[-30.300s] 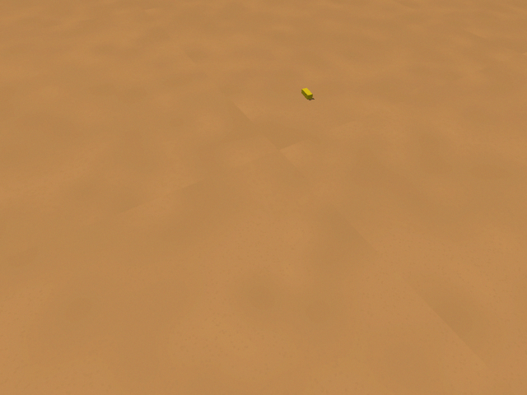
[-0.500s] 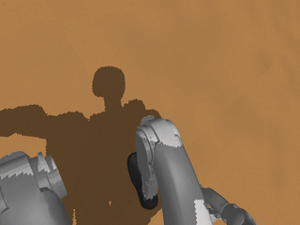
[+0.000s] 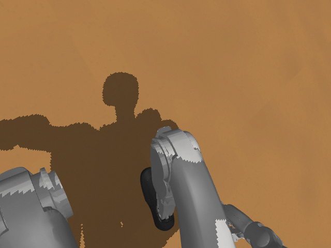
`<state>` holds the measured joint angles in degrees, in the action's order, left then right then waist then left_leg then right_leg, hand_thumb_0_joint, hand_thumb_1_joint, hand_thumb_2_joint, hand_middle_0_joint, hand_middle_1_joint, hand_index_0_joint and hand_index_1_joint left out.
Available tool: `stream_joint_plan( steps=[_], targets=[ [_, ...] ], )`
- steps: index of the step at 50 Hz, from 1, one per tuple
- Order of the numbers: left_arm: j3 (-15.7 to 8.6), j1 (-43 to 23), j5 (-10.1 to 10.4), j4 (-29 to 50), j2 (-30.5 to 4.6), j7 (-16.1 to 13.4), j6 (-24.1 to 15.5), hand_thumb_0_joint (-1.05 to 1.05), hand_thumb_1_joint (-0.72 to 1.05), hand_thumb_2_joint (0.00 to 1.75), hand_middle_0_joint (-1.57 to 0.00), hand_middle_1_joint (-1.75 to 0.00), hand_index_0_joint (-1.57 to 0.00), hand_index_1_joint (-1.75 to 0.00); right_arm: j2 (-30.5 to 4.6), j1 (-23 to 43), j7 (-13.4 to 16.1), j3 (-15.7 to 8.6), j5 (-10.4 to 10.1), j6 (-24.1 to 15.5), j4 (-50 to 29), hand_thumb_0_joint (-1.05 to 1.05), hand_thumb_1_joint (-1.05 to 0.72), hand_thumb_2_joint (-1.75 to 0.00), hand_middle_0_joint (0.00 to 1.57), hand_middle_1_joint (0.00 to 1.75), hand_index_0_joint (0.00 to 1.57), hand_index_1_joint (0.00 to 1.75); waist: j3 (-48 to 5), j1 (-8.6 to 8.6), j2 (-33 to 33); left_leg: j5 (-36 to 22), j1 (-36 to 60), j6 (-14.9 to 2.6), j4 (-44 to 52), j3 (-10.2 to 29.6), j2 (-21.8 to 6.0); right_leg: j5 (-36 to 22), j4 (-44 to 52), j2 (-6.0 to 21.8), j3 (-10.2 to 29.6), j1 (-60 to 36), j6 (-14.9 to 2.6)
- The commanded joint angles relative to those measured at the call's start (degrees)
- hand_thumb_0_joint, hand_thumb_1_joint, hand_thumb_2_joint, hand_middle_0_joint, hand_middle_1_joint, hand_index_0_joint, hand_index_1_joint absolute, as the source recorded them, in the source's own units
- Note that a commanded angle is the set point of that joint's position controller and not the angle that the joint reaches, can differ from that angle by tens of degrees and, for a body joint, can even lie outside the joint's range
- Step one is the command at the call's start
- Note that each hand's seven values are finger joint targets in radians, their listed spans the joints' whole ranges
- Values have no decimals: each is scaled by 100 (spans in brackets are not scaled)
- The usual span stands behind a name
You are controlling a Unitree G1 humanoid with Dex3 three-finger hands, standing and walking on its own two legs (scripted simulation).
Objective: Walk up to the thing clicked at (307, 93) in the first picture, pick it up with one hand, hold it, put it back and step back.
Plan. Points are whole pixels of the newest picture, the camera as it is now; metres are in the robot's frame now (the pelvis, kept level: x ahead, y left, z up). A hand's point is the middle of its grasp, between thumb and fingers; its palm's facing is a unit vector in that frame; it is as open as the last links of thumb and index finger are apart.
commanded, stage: close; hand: left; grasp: from above
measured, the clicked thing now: out of the picture +0.41 +0.40 -0.27
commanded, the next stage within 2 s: settle in 1.30 s
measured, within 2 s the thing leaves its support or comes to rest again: leaves its support in 1.64 s
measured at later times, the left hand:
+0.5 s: hand out of the picture +0.40 +0.38 -0.23, palm faces -0.40 -0.20 -0.89, open 10.6 cm
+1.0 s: hand out of the picture +0.40 +0.38 -0.23, palm faces -0.41 -0.20 -0.89, open 7.9 cm
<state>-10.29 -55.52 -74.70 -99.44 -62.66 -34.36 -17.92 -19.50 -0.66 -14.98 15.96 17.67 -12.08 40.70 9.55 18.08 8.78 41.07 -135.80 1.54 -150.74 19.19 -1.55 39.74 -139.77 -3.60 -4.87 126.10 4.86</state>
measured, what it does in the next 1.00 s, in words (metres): stands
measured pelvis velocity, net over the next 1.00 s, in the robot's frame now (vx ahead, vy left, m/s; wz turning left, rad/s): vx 0.00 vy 0.00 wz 0.00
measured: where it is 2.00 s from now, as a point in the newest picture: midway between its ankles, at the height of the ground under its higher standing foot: (116, 232)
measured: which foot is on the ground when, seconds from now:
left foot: down 0.00-1.00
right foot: down 0.00-1.00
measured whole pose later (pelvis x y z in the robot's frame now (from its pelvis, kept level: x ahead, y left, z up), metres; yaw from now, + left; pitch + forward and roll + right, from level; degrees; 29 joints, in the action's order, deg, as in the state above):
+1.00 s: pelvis +0.00 +0.00 +0.00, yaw +0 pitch +24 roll -16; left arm -11.0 -54.7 -75.4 -97.6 -62.1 -33.9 -18.5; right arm -19.6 -1.3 -15.2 15.7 18.1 -11.9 40.8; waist 9.4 17.8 8.6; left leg 41.1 -135.9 1.3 -150.7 19.0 -1.4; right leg 39.7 -139.6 -2.9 -5.0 125.9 4.7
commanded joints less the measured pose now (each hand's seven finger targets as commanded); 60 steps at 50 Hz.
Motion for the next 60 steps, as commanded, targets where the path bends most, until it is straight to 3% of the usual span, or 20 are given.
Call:
stream_joint_plan(
  steps=[1,4,11,19,25,26,28,32,33,34,39,40,41,43,46,47,48,50,55,60],
  targets=[
    [-76,-1106,116,569,-1569,-143,-24,0,-17,71,-31,-84,-33,-82,-1944,-823,65,-536,-39,-25,-49,0,-88,-90,20,30,20,30,-3435,196,-2986,-1117,3013,-94,1629,-865,-159,-1353,967,-125,-1123,-1372,-448],
    [-196,-1168,139,832,-1623,-204,-105,0,-14,68,-34,-80,-36,-78,-1948,-818,92,-577,-26,13,-25,0,-88,-90,20,30,20,30,-3619,129,-3101,-1282,3075,-66,1670,-890,-173,-1490,975,-154,-1130,-1513,-464],
    [-173,-1222,111,983,-1569,-241,-88,0,-6,62,-41,-72,-43,-70,-1960,-833,78,-604,-7,8,20,0,-88,-89,20,30,20,30,-3593,160,-3216,-1418,3082,-48,1646,-914,-168,-1616,948,-138,-1145,-1457,-470],
    [-99,-1014,56,610,-1404,-231,-3,0,7,54,-49,-67,-52,-63,-1959,-865,41,-602,51,-10,46,0,-88,-89,20,30,20,30,-3430,231,-3121,-1303,3036,-61,1637,-904,-171,-1537,954,-139,-1161,-1390,-459],
    [-170,-1098,62,679,-1568,-245,14,0,17,46,-57,-60,-61,-57,-1987,-901,52,-593,26,-7,39,0,-88,-89,20,30,20,30,-3589,197,-3046,-1232,2975,-95,1647,-916,-163,-1498,1042,-140,-1115,-1509,-456],
    [-154,-1333,135,1016,-1509,-252,-27,0,19,43,-57,-59,-61,-55,-1974,-841,54,-594,16,-15,-19,0,-88,-89,20,30,20,30,-3670,180,-3126,-1328,3009,-66,1671,-896,-154,-1578,977,-130,-1143,-1460,-465],
    [-75,-1153,151,677,-1385,-212,10,0,21,41,-60,-57,-64,-53,-1967,-811,42,-596,17,-40,1,0,-88,-89,20,30,20,30,-3358,237,-3054,-1220,2903,-67,1636,-898,-150,-1485,912,-98,-1164,-1324,-453],
    [-106,-1242,139,905,-1481,-145,-20,0,26,36,-63,-54,-67,-50,-1988,-856,46,-605,8,-27,-12,0,-88,-89,20,30,20,30,-3576,193,-3213,-1377,3146,-43,1675,-871,-159,-1563,924,-110,-1153,-1390,-471],
    [2,-1082,88,607,-1405,-120,19,0,27,37,-65,-53,-69,-49,-1945,-845,39,-578,16,-41,6,0,-88,-89,20,30,20,30,-3394,216,-3184,-1259,3032,-67,1627,-931,-144,-1491,940,-101,-1120,-1371,-472],
    [-139,-1023,159,677,-1475,-142,5,0,29,39,-67,-53,-71,-49,-1958,-839,46,-582,4,-41,13,0,-88,-89,20,30,20,30,-3414,178,-3068,-1194,2976,-74,1663,-912,-156,-1422,1003,-125,-1121,-1411,-458],
    [-200,-1314,178,1194,-1571,-167,-87,0,34,34,-71,-47,-74,-43,-1966,-872,55,-618,2,-38,29,0,-88,-89,20,30,20,30,-3719,166,-3139,-1342,3021,-77,1626,-923,-150,-1575,1013,-118,-1119,-1530,-459],
    [-118,-968,94,618,-1459,-145,-10,0,35,34,-71,-48,-75,-44,-1943,-874,51,-588,-20,-40,39,0,-88,-89,20,30,20,30,-3517,189,-3033,-1270,2993,-87,1565,-931,-153,-1519,942,-101,-1112,-1422,-462],
    [-174,-1262,183,1191,-1497,-161,-80,0,38,33,-74,-46,-78,-42,-1975,-870,53,-638,-10,-37,-15,0,-88,-89,20,30,20,30,-3694,166,-3097,-1373,3051,-72,1624,-920,-157,-1593,992,-124,-1126,-1475,-446],
    [-219,-1157,133,885,-1489,-207,-66,0,41,30,-76,-44,-80,-40,-1964,-865,60,-636,0,-21,37,0,-88,-89,20,30,20,30,-3582,165,-3181,-1391,3054,-43,1660,-896,-156,-1622,921,-95,-1150,-1413,-471],
    [-99,-1128,14,759,-1430,-176,-29,0,47,30,-80,-43,-84,-39,-1945,-889,37,-626,31,-9,71,0,-88,-89,20,30,20,30,-3428,220,-3190,-1267,3004,-53,1625,-907,-161,-1503,905,-106,-1157,-1320,-470],
    [-189,-1290,71,1018,-1519,-196,-68,0,48,29,-82,-43,-86,-38,-1977,-875,40,-629,28,-1,8,0,-88,-89,20,30,20,30,-3540,191,-3203,-1325,3003,-53,1679,-900,-147,-1548,955,-103,-1153,-1378,-468],
    [-50,-1126,-3,722,-1349,-166,-20,0,48,27,-82,-42,-86,-37,-1941,-910,26,-622,32,7,9,0,-88,-89,20,30,20,30,-3482,258,-3210,-1325,3070,-59,1656,-916,-143,-1560,935,-106,-1134,-1376,-483],
    [-219,-1278,51,1071,-1568,-229,-52,0,52,28,-86,-40,-90,-36,-1971,-871,47,-621,17,12,3,0,-88,-89,20,30,20,30,-3679,151,-3242,-1363,3090,-60,1689,-913,-148,-1597,991,-114,-1135,-1455,-474],
    [-94,-1231,36,852,-1392,-232,-23,0,59,18,-89,-35,-94,-30,-1979,-898,22,-632,19,-40,20,0,-88,-89,20,30,20,30,-3494,242,-3180,-1327,3019,-69,1621,-926,-141,-1582,942,-100,-1137,-1338,-458],
    [-44,-1268,57,789,-1384,-207,-4,0,72,23,-101,-34,-105,-30,-1964,-819,56,-640,-17,-77,9,0,-88,-89,20,30,20,30,-3380,233,-3067,-1006,2856,-98,1649,-958,-127,-1311,1042,-90,-1090,-1277,-472]
  ],
)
